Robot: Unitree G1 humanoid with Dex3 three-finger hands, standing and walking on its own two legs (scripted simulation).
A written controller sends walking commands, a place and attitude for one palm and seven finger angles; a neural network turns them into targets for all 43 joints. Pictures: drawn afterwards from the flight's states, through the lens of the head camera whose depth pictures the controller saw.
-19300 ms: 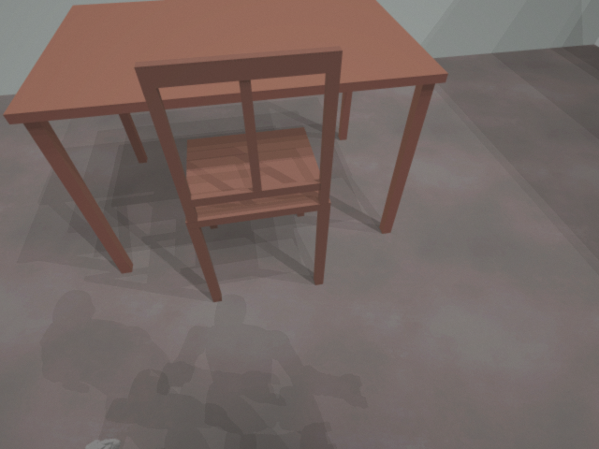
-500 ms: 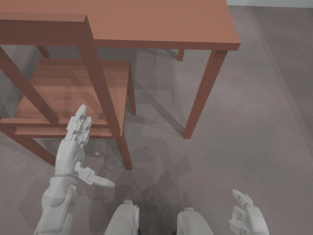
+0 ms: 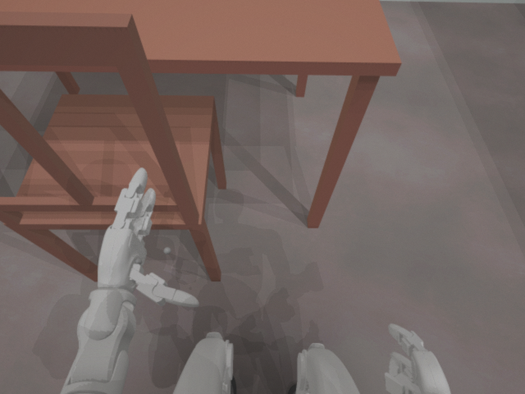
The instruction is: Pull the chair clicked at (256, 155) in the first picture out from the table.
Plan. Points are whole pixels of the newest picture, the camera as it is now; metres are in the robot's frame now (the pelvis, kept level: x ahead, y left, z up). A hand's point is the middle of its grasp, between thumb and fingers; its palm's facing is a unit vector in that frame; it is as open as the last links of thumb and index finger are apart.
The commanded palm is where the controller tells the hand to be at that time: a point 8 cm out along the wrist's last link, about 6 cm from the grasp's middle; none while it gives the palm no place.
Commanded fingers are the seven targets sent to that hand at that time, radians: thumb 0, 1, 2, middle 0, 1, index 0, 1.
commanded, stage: aim the fingers beside a spindle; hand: left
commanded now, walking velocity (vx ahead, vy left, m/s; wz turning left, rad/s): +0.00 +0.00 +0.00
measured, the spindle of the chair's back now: (39, 149) +0.46 +0.37 +0.06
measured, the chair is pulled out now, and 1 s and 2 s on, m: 0.00 0.00 0.00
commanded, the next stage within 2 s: push the fingers through the gap in 0.32 s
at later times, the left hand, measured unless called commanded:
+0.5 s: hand (160, 252) +0.31 +0.16 +0.03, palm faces +0.02 -1.00 -0.04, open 16.9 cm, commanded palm +0.30 +0.21 +0.03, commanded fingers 0.00 -0.50 0.30 -0.06 -0.08 -0.06 -0.08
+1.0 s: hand (168, 214) +0.37 +0.16 +0.03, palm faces +0.01 -1.00 -0.03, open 16.9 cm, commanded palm +0.35 +0.21 +0.03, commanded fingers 0.00 -0.50 0.30 -0.06 -0.08 -0.06 -0.08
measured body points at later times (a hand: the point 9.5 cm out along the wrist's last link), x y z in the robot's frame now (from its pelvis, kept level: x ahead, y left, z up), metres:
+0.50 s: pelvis +0.00 +0.00 +0.00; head +0.11 +0.00 +0.44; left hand +0.30 +0.21 +0.03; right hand +0.17 -0.25 -0.10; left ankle +0.04 +0.11 -0.62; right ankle +0.01 -0.10 -0.62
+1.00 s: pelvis +0.00 +0.00 +0.00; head +0.11 +0.01 +0.44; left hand +0.36 +0.21 +0.03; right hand +0.13 -0.25 -0.11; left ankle +0.04 +0.11 -0.62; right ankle +0.01 -0.10 -0.62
